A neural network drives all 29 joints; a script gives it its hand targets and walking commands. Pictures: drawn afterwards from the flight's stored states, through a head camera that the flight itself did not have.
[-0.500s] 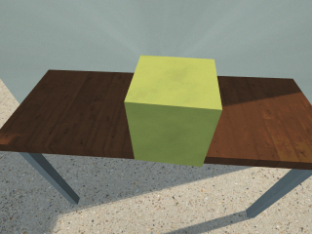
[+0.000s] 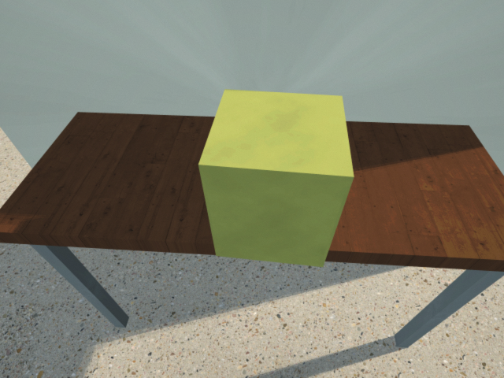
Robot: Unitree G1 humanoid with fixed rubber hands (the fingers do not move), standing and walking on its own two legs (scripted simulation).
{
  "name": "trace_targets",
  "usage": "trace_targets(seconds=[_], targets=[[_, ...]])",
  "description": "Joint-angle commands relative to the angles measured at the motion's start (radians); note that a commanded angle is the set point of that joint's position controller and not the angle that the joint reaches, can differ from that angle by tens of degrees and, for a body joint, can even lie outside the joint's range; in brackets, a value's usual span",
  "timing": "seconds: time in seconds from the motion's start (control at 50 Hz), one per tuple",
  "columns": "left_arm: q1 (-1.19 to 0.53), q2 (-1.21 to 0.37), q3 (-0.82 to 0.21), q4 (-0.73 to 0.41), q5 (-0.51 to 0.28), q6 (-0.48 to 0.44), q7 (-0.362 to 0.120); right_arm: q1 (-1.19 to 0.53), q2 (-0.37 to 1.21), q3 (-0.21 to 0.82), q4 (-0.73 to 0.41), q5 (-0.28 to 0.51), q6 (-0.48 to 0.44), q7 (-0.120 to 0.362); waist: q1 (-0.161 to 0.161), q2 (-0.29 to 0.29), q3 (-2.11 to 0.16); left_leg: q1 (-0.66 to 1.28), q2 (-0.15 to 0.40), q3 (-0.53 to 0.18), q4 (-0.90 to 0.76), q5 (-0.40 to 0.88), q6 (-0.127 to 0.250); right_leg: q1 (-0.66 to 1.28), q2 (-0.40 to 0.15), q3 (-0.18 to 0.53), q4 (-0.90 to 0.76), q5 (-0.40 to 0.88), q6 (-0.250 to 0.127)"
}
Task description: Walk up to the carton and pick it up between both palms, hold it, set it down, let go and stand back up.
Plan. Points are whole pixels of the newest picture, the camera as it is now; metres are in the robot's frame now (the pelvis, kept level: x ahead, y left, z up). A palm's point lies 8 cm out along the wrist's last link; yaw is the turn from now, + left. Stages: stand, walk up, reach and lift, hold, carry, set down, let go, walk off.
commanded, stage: stand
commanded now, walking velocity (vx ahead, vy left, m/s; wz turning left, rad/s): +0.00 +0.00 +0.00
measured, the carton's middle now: (275, 180) +0.45 -0.02 +0.06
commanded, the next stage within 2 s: walk up in 0.88 s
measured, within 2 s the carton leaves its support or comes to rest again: neither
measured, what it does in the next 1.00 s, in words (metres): stands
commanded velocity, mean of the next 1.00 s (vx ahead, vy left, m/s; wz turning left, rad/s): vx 0.00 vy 0.00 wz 0.00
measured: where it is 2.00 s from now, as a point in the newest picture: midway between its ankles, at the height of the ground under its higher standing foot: outside the picture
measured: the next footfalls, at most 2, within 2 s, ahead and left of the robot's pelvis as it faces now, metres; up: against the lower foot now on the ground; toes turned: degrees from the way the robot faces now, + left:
none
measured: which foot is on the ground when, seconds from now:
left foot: down 0.00-1.00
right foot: down 0.00-1.00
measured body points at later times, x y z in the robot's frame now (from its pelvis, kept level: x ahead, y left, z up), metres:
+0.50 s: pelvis +0.00 +0.00 +0.00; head +0.01 +0.01 +0.45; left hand -0.01 +0.21 -0.16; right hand -0.02 -0.21 -0.16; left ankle -0.01 +0.12 -0.74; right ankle +0.00 -0.13 -0.74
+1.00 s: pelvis +0.00 +0.00 +0.00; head +0.01 +0.00 +0.45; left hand -0.02 +0.21 -0.16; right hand -0.03 -0.21 -0.16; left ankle -0.01 +0.12 -0.74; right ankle +0.00 -0.13 -0.74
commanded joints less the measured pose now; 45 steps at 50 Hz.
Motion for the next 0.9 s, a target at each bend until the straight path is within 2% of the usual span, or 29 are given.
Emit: trace_targets(seconds=[0.0, 0.06, 0.08, 0.1, 0.16, 0.18, 0.22, 0.28, 0.32, 0.34, 0.36, 0.38, 0.42, 0.44, 0.46, 0.48, 0.5, 0.54, 0.56, 0.58, 0.62, 0.68, 0.7, 0.72, 0.76, 0.78, 0.8, 0.86, 0.88], targets=[[0.039, 0.091, 0.014, -0.002, -0.003, -0.011, 0.002, 0.035, -0.073, -0.012, -0.005, 0.000, -0.014, -0.002, 0.005, -0.007, 0.029, -0.039, 0.062, -0.072, -0.089, 0.078, 0.034, -0.028, -0.062, 0.082, -0.101, 0.058, -0.044], [0.034, 0.078, 0.010, 0.022, -0.003, -0.011, 0.004, 0.059, -0.055, -0.006, 0.018, -0.001, -0.016, -0.006, -0.007, 0.016, 0.007, -0.013, 0.059, -0.063, -0.090, 0.083, 0.031, -0.031, -0.059, 0.080, -0.099, 0.061, -0.043], [0.040, 0.104, 0.020, 0.022, -0.001, -0.012, 0.004, 0.054, -0.057, -0.007, 0.020, 0.000, -0.019, -0.007, 0.001, -0.018, 0.003, -0.015, 0.061, -0.072, -0.092, 0.092, 0.033, -0.012, -0.060, 0.078, -0.104, 0.061, -0.044], [0.036, 0.082, 0.014, 0.031, -0.002, -0.015, 0.006, 0.062, -0.069, -0.008, 0.025, 0.000, -0.021, -0.006, -0.005, 0.019, 0.000, -0.023, 0.066, -0.071, -0.090, 0.108, 0.035, 0.006, -0.066, 0.080, -0.096, 0.099, -0.042], [0.053, 0.086, 0.014, 0.053, -0.003, -0.011, 0.004, 0.054, -0.065, -0.007, 0.034, -0.001, -0.017, -0.010, 0.005, 0.028, 0.022, -0.016, 0.061, -0.064, -0.100, 0.088, 0.027, -0.030, -0.060, 0.076, -0.100, 0.076, -0.035], [0.041, 0.077, 0.013, 0.053, -0.001, -0.012, 0.001, 0.068, -0.050, -0.004, 0.037, 0.000, -0.017, -0.007, -0.001, -0.013, 0.007, -0.008, 0.064, -0.067, -0.097, 0.109, 0.031, -0.012, -0.062, 0.073, -0.093, 0.092, -0.036], [0.077, 0.068, 0.008, 0.071, 0.000, -0.011, 0.004, 0.096, -0.039, 0.002, 0.055, -0.001, -0.014, -0.008, 0.005, 0.004, 0.015, -0.046, 0.066, -0.072, -0.106, 0.057, 0.034, 0.002, -0.056, 0.067, -0.097, 0.063, -0.032], [0.050, 0.051, 0.007, 0.073, -0.002, -0.013, 0.004, 0.078, -0.046, 0.000, 0.058, 0.002, -0.015, -0.015, 0.003, -0.040, 0.034, -0.018, 0.068, -0.069, -0.094, 0.113, 0.032, -0.026, -0.060, 0.073, -0.093, 0.095, -0.037], [0.058, 0.030, -0.003, 0.079, -0.003, -0.011, 0.005, 0.070, -0.044, 0.001, 0.057, 0.003, -0.013, -0.016, 0.009, -0.019, 0.050, -0.038, 0.066, -0.073, -0.099, 0.094, 0.031, -0.030, -0.058, 0.070, -0.105, 0.076, -0.037], [0.053, 0.053, 0.001, 0.081, -0.001, -0.010, 0.008, 0.094, -0.034, 0.003, 0.069, 0.005, -0.013, -0.014, -0.002, 0.014, 0.048, -0.033, 0.060, -0.068, -0.107, 0.078, 0.029, -0.025, -0.058, 0.076, -0.098, 0.080, -0.036], [0.046, 0.050, 0.000, 0.086, -0.003, -0.008, 0.011, 0.093, -0.030, 0.004, 0.068, -0.001, -0.012, -0.012, -0.005, -0.015, 0.079, -0.043, 0.064, -0.073, -0.108, 0.077, 0.031, -0.056, -0.059, 0.076, -0.101, 0.062, -0.036], [0.068, 0.061, 0.004, 0.090, -0.003, -0.008, 0.006, 0.084, -0.032, 0.005, 0.067, -0.003, -0.012, -0.014, 0.007, 0.033, 0.054, -0.031, 0.068, -0.075, -0.112, 0.081, 0.029, -0.035, -0.056, 0.071, -0.100, 0.064, -0.034], [0.060, 0.051, -0.001, 0.098, -0.005, -0.008, 0.009, 0.090, -0.035, 0.001, 0.065, -0.001, -0.016, -0.012, 0.000, -0.004, 0.024, -0.007, 0.067, -0.071, -0.112, 0.093, 0.029, -0.026, -0.056, 0.067, -0.090, 0.084, -0.034], [0.052, 0.061, 0.003, 0.092, -0.004, -0.010, 0.011, 0.099, -0.031, 0.003, 0.068, 0.001, -0.019, -0.012, -0.002, 0.035, 0.001, -0.007, 0.067, -0.070, -0.110, 0.102, 0.033, -0.008, -0.063, 0.070, -0.089, 0.092, -0.035], [0.033, 0.055, 0.001, 0.097, -0.006, -0.010, 0.010, 0.098, -0.023, 0.006, 0.063, 0.001, -0.021, -0.015, -0.005, 0.003, 0.015, -0.014, 0.072, -0.073, -0.110, 0.113, 0.032, -0.021, -0.060, 0.068, -0.084, 0.100, -0.033], [0.050, 0.049, -0.003, 0.100, -0.007, -0.009, 0.009, 0.089, -0.031, 0.004, 0.065, -0.001, -0.020, -0.015, 0.004, 0.014, 0.038, -0.016, 0.069, -0.077, -0.112, 0.104, 0.037, -0.043, -0.058, 0.071, -0.096, 0.079, -0.034], [0.059, 0.076, 0.005, 0.103, -0.001, -0.011, 0.010, 0.101, -0.032, 0.003, 0.066, -0.002, -0.021, -0.019, 0.008, -0.001, 0.007, -0.017, 0.078, -0.079, -0.113, 0.116, 0.037, -0.005, -0.061, 0.066, -0.087, 0.097, -0.036], [0.080, 0.029, -0.007, 0.116, -0.004, -0.006, 0.008, 0.102, -0.020, 0.009, 0.068, -0.002, -0.022, -0.017, 0.013, 0.007, 0.038, -0.027, 0.078, -0.081, -0.114, 0.114, 0.041, -0.012, -0.056, 0.065, -0.089, 0.110, -0.035], [0.077, 0.024, -0.010, 0.119, -0.004, -0.005, 0.007, 0.119, -0.023, 0.007, 0.070, -0.002, -0.022, -0.016, 0.003, 0.015, 0.046, -0.036, 0.071, -0.077, -0.114, 0.119, 0.036, -0.013, -0.062, 0.074, -0.085, 0.118, -0.037], [0.076, 0.032, -0.006, 0.123, -0.003, -0.004, 0.006, 0.127, -0.014, 0.009, 0.077, 0.001, -0.022, -0.015, 0.001, 0.002, 0.045, -0.026, 0.070, -0.080, -0.119, 0.099, 0.037, -0.016, -0.055, 0.069, -0.095, 0.101, -0.036], [0.059, 0.078, 0.007, 0.109, -0.001, -0.012, 0.006, 0.103, -0.019, 0.008, 0.067, 0.000, -0.025, -0.012, 0.001, 0.021, -0.007, -0.005, 0.074, -0.074, -0.106, 0.126, 0.034, 0.007, -0.061, 0.068, -0.087, 0.121, -0.029], [0.039, 0.062, 0.000, 0.110, -0.003, -0.013, 0.008, 0.103, -0.028, 0.006, 0.068, 0.002, -0.024, -0.016, 0.003, -0.003, 0.024, -0.012, 0.069, -0.072, -0.107, 0.105, 0.034, -0.018, -0.057, 0.067, -0.102, 0.099, -0.030], [0.038, 0.062, 0.001, 0.112, -0.002, -0.013, 0.007, 0.110, -0.039, -0.001, 0.070, 0.000, -0.020, -0.014, -0.006, -0.001, 0.027, -0.024, 0.069, -0.067, -0.114, 0.094, 0.031, -0.017, -0.060, 0.066, -0.097, 0.098, -0.031], [0.049, 0.074, 0.002, 0.114, -0.002, -0.011, 0.009, 0.101, -0.032, 0.003, 0.069, -0.004, -0.020, -0.018, 0.005, 0.000, 0.031, -0.019, 0.069, -0.067, -0.117, 0.092, 0.033, -0.034, -0.059, 0.072, -0.102, 0.080, -0.033], [0.068, 0.044, -0.004, 0.122, -0.001, -0.016, 0.010, 0.131, -0.029, 0.003, 0.080, 0.001, -0.023, -0.018, 0.001, 0.011, 0.019, -0.020, 0.072, -0.069, -0.108, 0.125, 0.030, 0.006, -0.064, 0.067, -0.096, 0.124, -0.032], [0.075, 0.023, -0.008, 0.127, -0.001, -0.011, 0.011, 0.122, -0.022, 0.005, 0.082, 0.001, -0.024, -0.019, 0.004, -0.010, 0.033, -0.006, 0.073, -0.068, -0.106, 0.122, 0.034, -0.023, -0.065, 0.071, -0.098, 0.120, -0.032], [0.063, 0.018, -0.011, 0.116, -0.006, -0.009, 0.008, 0.123, -0.025, 0.003, 0.080, 0.005, -0.021, -0.023, 0.003, 0.008, 0.060, -0.028, 0.073, -0.072, -0.117, 0.099, 0.030, -0.037, -0.054, 0.067, -0.102, 0.100, -0.030], [0.057, 0.033, -0.009, 0.122, -0.005, -0.007, 0.009, 0.140, -0.023, 0.008, 0.085, 0.001, -0.021, -0.017, -0.001, -0.019, 0.060, -0.039, 0.073, -0.075, -0.111, 0.095, 0.033, -0.021, -0.057, 0.066, -0.098, 0.100, -0.032], [0.065, 0.048, -0.004, 0.117, -0.005, -0.009, 0.009, 0.135, -0.016, 0.008, 0.084, 0.001, -0.021, -0.014, -0.002, 0.019, 0.033, -0.028, 0.071, -0.070, -0.111, 0.107, 0.030, -0.005, -0.060, 0.068, -0.089, 0.105, -0.033]])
